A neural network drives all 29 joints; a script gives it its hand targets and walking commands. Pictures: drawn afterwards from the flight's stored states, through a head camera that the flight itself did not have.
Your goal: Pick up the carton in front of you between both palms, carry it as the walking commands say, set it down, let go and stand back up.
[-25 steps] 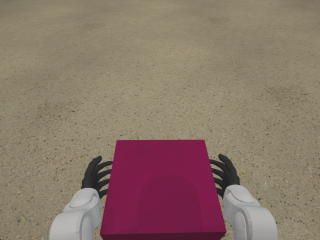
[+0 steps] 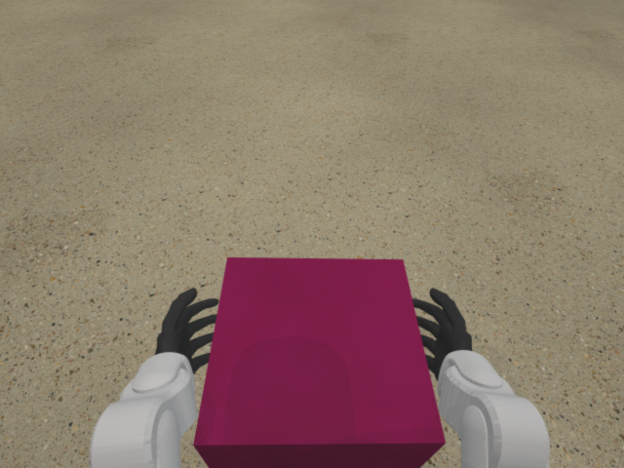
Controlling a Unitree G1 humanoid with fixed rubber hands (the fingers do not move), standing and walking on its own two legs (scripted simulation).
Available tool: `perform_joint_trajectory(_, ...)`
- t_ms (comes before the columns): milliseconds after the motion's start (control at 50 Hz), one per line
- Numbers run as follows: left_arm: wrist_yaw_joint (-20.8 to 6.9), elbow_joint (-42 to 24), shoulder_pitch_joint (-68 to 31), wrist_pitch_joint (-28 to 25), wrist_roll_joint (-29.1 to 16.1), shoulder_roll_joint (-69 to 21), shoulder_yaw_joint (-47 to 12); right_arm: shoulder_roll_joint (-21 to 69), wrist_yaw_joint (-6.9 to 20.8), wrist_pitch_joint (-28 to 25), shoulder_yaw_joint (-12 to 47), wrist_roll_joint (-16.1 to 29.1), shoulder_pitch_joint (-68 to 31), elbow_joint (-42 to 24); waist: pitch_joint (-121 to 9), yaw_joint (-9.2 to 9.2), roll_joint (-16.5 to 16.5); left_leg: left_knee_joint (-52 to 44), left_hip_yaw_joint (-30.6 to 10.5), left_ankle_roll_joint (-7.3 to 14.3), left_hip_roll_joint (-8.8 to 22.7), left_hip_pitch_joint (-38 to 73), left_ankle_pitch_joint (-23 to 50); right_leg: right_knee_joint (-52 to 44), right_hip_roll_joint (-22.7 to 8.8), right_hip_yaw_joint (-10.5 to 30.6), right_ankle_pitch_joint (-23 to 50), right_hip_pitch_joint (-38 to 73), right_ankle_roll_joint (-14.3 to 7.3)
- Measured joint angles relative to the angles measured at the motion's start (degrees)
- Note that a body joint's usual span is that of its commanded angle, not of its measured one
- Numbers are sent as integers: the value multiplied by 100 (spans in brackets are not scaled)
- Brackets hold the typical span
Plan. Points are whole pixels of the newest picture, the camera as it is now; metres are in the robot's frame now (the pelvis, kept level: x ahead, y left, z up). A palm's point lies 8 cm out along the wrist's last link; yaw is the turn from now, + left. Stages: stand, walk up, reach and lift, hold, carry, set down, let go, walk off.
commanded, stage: carry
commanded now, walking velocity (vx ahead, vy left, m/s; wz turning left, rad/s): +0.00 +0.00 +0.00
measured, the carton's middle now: (313, 383) +0.23 +0.00 +0.01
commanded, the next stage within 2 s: hold in 1.30 s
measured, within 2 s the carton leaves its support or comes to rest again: neither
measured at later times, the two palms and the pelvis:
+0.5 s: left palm (176, 390) +0.20 +0.15 +0.07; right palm (449, 384) +0.20 -0.15 +0.07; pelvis -0.03 +0.00 +0.00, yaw +0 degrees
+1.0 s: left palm (188, 376) +0.23 +0.15 +0.04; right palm (437, 372) +0.23 -0.15 +0.04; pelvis -0.05 +0.00 +0.00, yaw +0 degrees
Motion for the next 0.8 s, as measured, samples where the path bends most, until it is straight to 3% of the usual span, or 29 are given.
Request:
perform_joint_trajectory(200,-93,79,112,-37,101,-5,-24,0,82,39,62,-145,50,63,-22,58,79,95,-24,-15,55,26,-27,39,36,-20,-6,55,-18)
perform_joint_trajectory(380,-299,917,-129,-357,408,20,18,-27,297,-282,24,-486,-168,881,10,99,122,-65,-47,-11,89,84,197,23,89,-36,134,50,-69)
perform_joint_trajectory(600,-460,2214,-631,-1127,761,53,141,-59,491,-1091,-167,-819,-645,2185,113,104,142,-303,-49,6,119,59,498,-1,141,-27,327,-84,-111)
perform_joint_trajectory(800,-606,3709,-1213,-2320,1101,31,474,-36,595,-2266,-506,-1120,-1256,3692,277,69,146,-368,-57,30,124,-30,630,68,147,-22,392,-233,-120)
